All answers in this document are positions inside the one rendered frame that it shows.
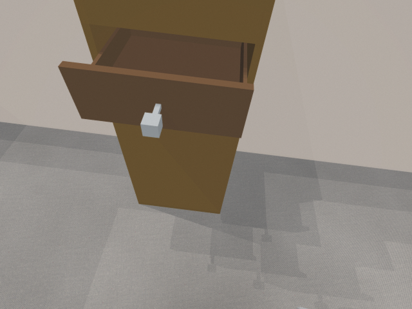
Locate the cabinet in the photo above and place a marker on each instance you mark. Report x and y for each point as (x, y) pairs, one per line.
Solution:
(180, 169)

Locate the handle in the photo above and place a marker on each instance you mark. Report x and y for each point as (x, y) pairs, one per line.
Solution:
(151, 124)

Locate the drawer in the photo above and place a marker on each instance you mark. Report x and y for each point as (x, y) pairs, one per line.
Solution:
(200, 83)

